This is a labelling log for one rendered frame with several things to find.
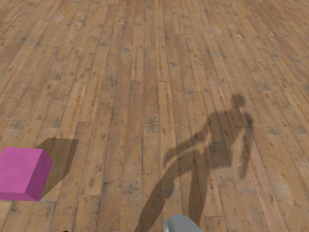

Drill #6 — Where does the right robot thigh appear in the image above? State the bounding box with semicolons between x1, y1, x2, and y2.
163;214;203;232

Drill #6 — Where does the carton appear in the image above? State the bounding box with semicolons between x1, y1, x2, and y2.
0;147;53;201

